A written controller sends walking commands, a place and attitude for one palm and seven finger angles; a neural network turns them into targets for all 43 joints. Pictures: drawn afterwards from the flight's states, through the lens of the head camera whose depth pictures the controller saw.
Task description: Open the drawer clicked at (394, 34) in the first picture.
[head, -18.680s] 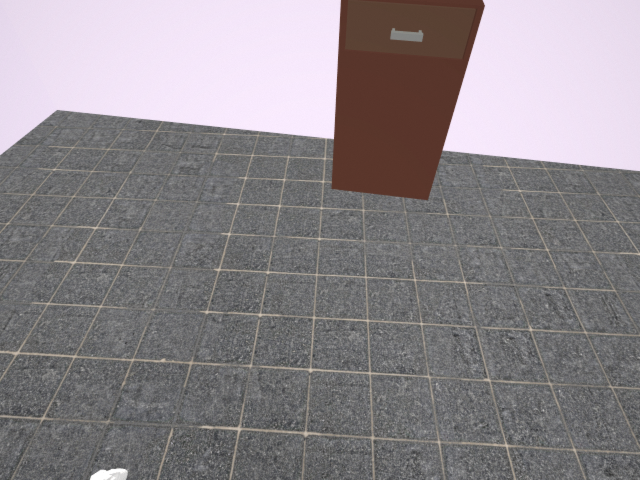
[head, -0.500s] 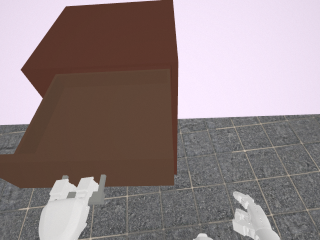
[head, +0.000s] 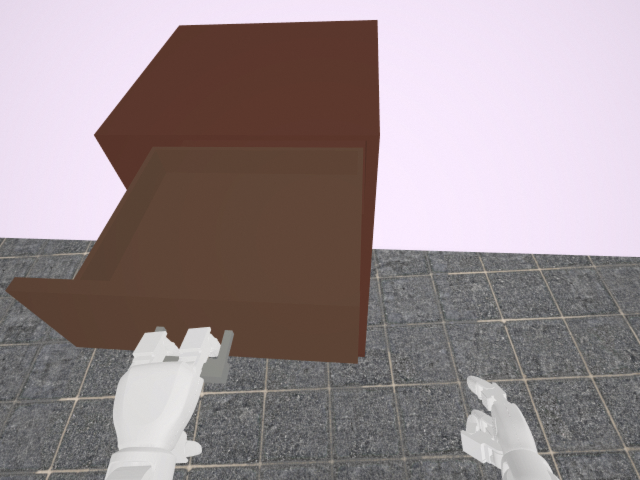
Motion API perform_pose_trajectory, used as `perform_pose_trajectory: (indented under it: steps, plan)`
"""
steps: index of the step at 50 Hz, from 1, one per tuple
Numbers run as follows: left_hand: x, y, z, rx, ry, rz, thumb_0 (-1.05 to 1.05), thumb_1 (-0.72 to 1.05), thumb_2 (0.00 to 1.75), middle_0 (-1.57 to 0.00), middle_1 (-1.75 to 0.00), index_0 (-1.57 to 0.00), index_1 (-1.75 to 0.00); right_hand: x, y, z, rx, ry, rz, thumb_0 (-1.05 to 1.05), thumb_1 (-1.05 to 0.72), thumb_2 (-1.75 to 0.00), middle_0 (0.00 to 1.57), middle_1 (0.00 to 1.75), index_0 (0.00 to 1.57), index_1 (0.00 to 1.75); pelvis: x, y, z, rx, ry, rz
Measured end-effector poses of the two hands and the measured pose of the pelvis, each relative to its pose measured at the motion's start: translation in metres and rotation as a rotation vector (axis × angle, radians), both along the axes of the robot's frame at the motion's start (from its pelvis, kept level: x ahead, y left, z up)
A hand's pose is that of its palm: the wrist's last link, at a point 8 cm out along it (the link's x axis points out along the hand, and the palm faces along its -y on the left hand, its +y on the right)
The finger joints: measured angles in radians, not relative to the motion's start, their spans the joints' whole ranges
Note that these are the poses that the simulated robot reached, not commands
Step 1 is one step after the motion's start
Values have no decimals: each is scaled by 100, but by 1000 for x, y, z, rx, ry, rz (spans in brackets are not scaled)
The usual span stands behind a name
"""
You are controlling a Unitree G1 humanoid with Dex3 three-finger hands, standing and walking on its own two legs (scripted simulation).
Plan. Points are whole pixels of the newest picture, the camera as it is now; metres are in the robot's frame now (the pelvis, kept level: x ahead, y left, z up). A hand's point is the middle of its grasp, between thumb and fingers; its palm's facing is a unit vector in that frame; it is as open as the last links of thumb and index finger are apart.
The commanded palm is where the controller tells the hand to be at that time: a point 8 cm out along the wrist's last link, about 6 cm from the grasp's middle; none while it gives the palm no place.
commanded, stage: lift the hand off the handle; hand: left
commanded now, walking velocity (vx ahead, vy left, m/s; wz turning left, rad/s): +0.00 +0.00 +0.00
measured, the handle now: (188, 352) +0.25 +0.21 +0.02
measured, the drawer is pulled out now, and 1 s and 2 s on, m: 0.30 0.30 0.30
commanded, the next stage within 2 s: draw the hand back to the body in 1.70 s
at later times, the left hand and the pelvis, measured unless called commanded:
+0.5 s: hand (183, 399) +0.20 +0.20 +0.00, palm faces +0.04 -0.09 -0.99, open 13.8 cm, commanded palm +0.18 +0.21 +0.06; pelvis -0.02 +0.00 +0.00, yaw +1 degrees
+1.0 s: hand (148, 371) +0.21 +0.22 +0.07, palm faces +0.06 -0.12 -0.99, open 13.7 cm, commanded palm +0.19 +0.21 +0.14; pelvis -0.01 +0.01 +0.02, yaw +1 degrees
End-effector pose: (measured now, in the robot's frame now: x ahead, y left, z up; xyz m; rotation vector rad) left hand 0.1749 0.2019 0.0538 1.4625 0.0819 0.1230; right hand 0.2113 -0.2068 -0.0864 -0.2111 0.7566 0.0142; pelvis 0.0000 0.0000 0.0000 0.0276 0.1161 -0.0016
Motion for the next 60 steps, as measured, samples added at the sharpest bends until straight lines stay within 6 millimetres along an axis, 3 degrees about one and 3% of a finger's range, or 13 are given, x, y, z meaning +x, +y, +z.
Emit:
perform_pose_trajectory:
  steps: [9, 25, 43, 60]
  plan:
    - [0, 0, -1, 5, -14, -4, 0, -45, 32, -34, -122, -32, -120, -16, -12, -5, -26, 38, -32, 1, -90, -90, 20, 30, 20, 30, -5, 1, 1, 1, 3, 1]
    - [5, 0, 0, 9, -9, -3, 0, -49, 30, -36, -123, -32, -120, -29, -2, -8, -10, 59, -48, 2, -90, -90, 20, 30, 20, 30, -16, 2, 4, 4, -24, 8]
    - [6, 21, 57, -14, -52, 63, 0, -49, 30, -34, -120, -32, -120, -12, 6, 15, -2, 16, -5, 2, -90, -90, 20, 30, 20, 30, -11, 8, 19, -4, -95, 12]
    - [17, 21, 89, -21, -42, -13, 0, -49, 30, -35, -121, -41, -124, 15, 40, 24, 41, 12, 81, 2, -90, -90, 20, 30, 20, 30, 4, 17, 29, -17, -127, 20]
